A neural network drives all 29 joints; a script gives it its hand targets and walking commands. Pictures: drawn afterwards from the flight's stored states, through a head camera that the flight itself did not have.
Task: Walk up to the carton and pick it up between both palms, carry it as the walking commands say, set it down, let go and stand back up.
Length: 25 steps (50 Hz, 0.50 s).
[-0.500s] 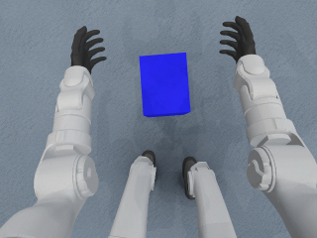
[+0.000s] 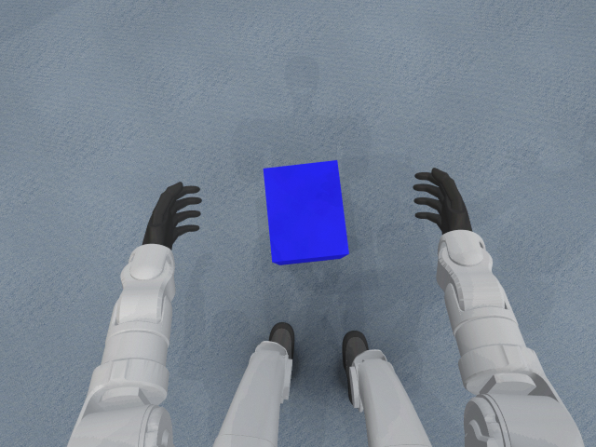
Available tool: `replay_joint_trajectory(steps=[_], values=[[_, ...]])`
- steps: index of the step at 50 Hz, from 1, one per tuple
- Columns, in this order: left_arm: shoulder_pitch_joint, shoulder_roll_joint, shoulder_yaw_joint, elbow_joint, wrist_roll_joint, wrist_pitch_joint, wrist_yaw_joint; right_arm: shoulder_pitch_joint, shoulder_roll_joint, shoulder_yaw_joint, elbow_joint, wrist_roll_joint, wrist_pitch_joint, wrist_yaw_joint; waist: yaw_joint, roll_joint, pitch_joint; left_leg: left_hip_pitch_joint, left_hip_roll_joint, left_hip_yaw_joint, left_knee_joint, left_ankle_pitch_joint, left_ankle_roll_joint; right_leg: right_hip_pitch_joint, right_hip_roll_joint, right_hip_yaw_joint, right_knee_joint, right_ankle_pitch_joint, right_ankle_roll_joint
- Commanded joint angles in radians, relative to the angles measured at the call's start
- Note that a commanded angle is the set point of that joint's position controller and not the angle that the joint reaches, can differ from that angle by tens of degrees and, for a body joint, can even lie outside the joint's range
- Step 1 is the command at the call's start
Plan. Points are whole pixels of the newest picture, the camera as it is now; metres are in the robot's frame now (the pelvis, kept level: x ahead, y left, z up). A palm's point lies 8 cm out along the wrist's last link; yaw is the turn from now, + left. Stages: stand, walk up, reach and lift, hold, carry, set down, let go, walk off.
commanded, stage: let go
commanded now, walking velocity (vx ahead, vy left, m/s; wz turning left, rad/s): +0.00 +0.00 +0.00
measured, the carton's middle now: (305, 218) +0.46 +0.04 -0.59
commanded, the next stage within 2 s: stand in 0.96 s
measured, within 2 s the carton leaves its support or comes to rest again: neither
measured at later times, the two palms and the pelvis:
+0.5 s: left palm (126, 388) +0.19 +0.21 -0.02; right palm (577, 380) +0.22 -0.24 -0.02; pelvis +0.03 -0.02 +0.06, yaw +1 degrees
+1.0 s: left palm (88, 380) +0.19 +0.25 -0.01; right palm (558, 403) +0.19 -0.22 -0.02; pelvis +0.04 +0.01 +0.06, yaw +1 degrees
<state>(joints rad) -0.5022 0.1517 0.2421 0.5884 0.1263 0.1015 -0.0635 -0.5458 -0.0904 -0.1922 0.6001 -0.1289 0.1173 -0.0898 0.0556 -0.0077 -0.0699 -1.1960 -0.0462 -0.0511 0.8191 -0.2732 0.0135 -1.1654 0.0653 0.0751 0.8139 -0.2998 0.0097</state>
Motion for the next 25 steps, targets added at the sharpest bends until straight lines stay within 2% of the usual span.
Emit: replay_joint_trajectory(steps=[1,2,3,4,5,6,7,8,9,10,11,12,13,14,15,16,17,18,19,20,21,22,23,24,25], values=[[-0.001,0.118,-0.043,-0.087,-0.06,-0.047,-0.018,0.011,-0.091,0.024,-0.091,0.025,-0.042,0.012,-0.012,0.028,-0.703,0.801,0.01,0.005,-0.038,0.653,-0.031,0.297,0.01,-0.076,-0.103,0.341,0.031],[0.013,0.109,-0.049,-0.147,-0.08,-0.062,-0.017,0.003,-0.085,0.046,-0.159,0.049,-0.058,0.024,-0.005,0.038,-0.702,0.884,0.015,-0.013,-0.059,0.676,-0.026,0.287,0.017,-0.076,-0.125,0.306,0.023],[0.098,0.126,-0.025,-0.075,-0.057,-0.063,-0.019,0.076,-0.123,0.007,-0.107,0.03,-0.065,0.026,-0.009,0.041,-0.619,0.826,0.018,-0.008,-0.085,0.622,-0.037,0.324,0.004,-0.065,-0.152,0.31,0.016],[0.093,0.113,-0.047,-0.083,-0.07,-0.07,-0.019,0.093,-0.103,0.038,-0.089,0.051,-0.071,0.039,0.012,0.07,-0.529,0.842,0.028,-0.01,-0.123,0.527,-0.043,0.304,0.001,-0.079,-0.166,0.199,0.015],[0.188,0.121,-0.046,-0.037,-0.065,-0.083,-0.016,0.164,-0.125,0.013,-0.061,0.026,-0.085,0.041,-0.022,0.008,-0.47,0.804,0.023,0.002,-0.144,0.467,-0.042,0.374,0.001,-0.069,-0.201,0.204,0.013],[0.175,0.082,-0.08,-0.055,-0.096,-0.089,-0.023,0.199,-0.108,0.041,-0.038,0.048,-0.092,0.053,-0.024,0.022,-0.44,0.805,0.027,-0.001,-0.172,0.469,-0.046,0.387,0.001,-0.078,-0.21,0.204,0.009],[0.265,0.055,-0.109,-0.071,-0.124,-0.096,-0.028,0.256,-0.088,0.064,-0.064,0.076,-0.1,0.063,-0.024,0.063,-0.433,0.854,0.027,-0.001,-0.177,0.493,-0.047,0.438,-0.001,-0.063,-0.222,0.228,-0.002],[0.309,0.099,-0.096,-0.055,-0.108,-0.105,-0.023,0.308,-0.126,0.047,-0.07,0.07,-0.111,0.071,-0.032,0.015,-0.496,0.887,0.025,-0.003,-0.175,0.503,-0.044,0.498,-0.002,-0.065,-0.232,0.25,0.008],[0.318,0.093,-0.085,-0.025,-0.104,-0.102,-0.026,0.301,-0.102,0.078,-0.052,0.089,-0.117,0.073,-0.006,0.009,-0.409,0.844,0.019,0.009,-0.2,0.45,-0.036,0.513,-0.01,-0.061,-0.252,0.236,0.006],[0.327,0.087,-0.105,-0.055,-0.116,-0.116,-0.024,0.306,-0.091,0.082,-0.072,0.094,-0.128,0.08,-0.009,0.004,-0.407,0.848,0.029,-0.003,-0.206,0.45,-0.032,0.552,-0.007,-0.056,-0.252,0.253,0.002],[0.392,0.089,-0.094,-0.046,-0.114,-0.118,-0.02,0.39,-0.124,0.071,-0.075,0.086,-0.13,0.084,-0.021,0.021,-0.43,0.901,0.027,0.015,-0.224,0.433,-0.039,0.627,-0.01,-0.054,-0.265,0.259,0.003],[0.421,0.111,-0.113,-0.104,-0.11,-0.129,-0.017,0.408,-0.16,0.056,-0.111,0.065,-0.138,0.089,-0.022,-0.013,-0.408,0.879,0.02,0.014,-0.241,0.422,-0.044,0.666,-0.011,-0.046,-0.274,0.298,0.009],[0.435,0.117,-0.128,-0.102,-0.127,-0.127,-0.016,0.439,-0.124,0.093,-0.072,0.1,-0.13,0.09,0.002,0.027,-0.343,0.922,0.021,0.018,-0.274,0.375,-0.037,0.681,-0.016,-0.052,-0.3,0.24,0.008],[0.466,0.113,-0.134,-0.153,-0.123,-0.139,-0.017,0.439,-0.14,0.092,-0.141,0.102,-0.142,0.089,0.003,0.008,-0.332,0.889,0.009,0.03,-0.278,0.366,-0.034,0.737,-0.021,-0.036,-0.306,0.305,0.008],[0.508,0.122,-0.146,-0.167,-0.127,-0.137,-0.017,0.497,-0.143,0.093,-0.134,0.109,-0.138,0.094,-0.016,0.009,-0.29,0.948,0.013,0.027,-0.303,0.314,-0.029,0.77,-0.024,-0.043,-0.326,0.263,0.013],[0.516,0.129,-0.14,-0.167,-0.125,-0.139,-0.014,0.474,-0.168,0.088,-0.169,0.106,-0.145,0.096,-0.014,-0.029,-0.247,0.974,0.009,0.033,-0.306,0.322,-0.029,0.738,-0.021,-0.042,-0.335,0.265,0.019],[0.544,0.132,-0.14,-0.185,-0.111,-0.136,-0.013,0.502,-0.171,0.097,-0.181,0.112,-0.146,0.098,0.002,0.012,-0.235,0.955,0.007,0.036,-0.322,0.292,-0.03,0.805,-0.032,-0.028,-0.356,0.26,0.011],[0.54,0.137,-0.132,-0.208,-0.117,-0.136,-0.013,0.514,-0.158,0.098,-0.2,0.107,-0.144,0.101,-0.006,-0.024,-0.191,0.985,-0.002,0.042,-0.33,0.234,-0.019,0.827,-0.037,-0.029,-0.37,0.197,0.018],[0.563,0.161,-0.124,-0.26,-0.102,-0.142,-0.012,0.537,-0.168,0.083,-0.255,0.099,-0.153,0.098,-0.005,-0.01,-0.195,1.013,-0.009,0.048,-0.332,0.246,-0.02,0.851,-0.038,-0.025,-0.38,0.235,0.016],[0.572,0.175,-0.125,-0.279,-0.102,-0.143,-0.008,0.559,-0.181,0.076,-0.256,0.092,-0.151,0.1,-0.009,-0.016,-0.19,1.017,-0.007,0.045,-0.34,0.26,-0.017,0.898,-0.036,-0.029,-0.378,0.268,0.017],[0.618,0.169,-0.153,-0.271,-0.12,-0.143,-0.012,0.615,-0.182,0.082,-0.257,0.099,-0.153,0.1,-0.032,-0.054,-0.155,1.026,-0.007,0.044,-0.353,0.296,-0.013,0.918,-0.037,-0.019,-0.389,0.33,0.023],[0.601,0.175,-0.146,-0.287,-0.114,-0.138,-0.011,0.625,-0.184,0.092,-0.259,0.1,-0.149,0.103,-0.034,-0.018,-0.128,1.047,-0.011,0.052,-0.358,0.277,-0.013,0.909,-0.044,-0.021,-0.402,0.313,0.023],[0.647,0.184,-0.154,-0.259,-0.123,-0.13,-0.014,0.638,-0.176,0.103,-0.265,0.107,-0.146,0.11,-0.037,-0.07,-0.079,1.063,-0.012,0.056,-0.365,0.23,-0.005,0.916,-0.051,-0.028,-0.424,0.264,0.03],[0.658,0.185,-0.163,-0.261,-0.123,-0.121,-0.016,0.685,-0.163,0.118,-0.257,0.119,-0.137,0.115,-0.042,-0.067,-0.074,1.066,-0.015,0.055,-0.378,0.23,-0.002,0.942,-0.055,-0.025,-0.436,0.283,0.029],[0.673,0.188,-0.162,-0.272,-0.124,-0.105,-0.02,0.721,-0.187,0.107,-0.262,0.105,-0.12,0.117,-0.058,-0.032,-0.047,1.084,-0.018,0.068,-0.38,0.202,-0.011,0.966,-0.061,-0.023,-0.453,0.258,0.027]])
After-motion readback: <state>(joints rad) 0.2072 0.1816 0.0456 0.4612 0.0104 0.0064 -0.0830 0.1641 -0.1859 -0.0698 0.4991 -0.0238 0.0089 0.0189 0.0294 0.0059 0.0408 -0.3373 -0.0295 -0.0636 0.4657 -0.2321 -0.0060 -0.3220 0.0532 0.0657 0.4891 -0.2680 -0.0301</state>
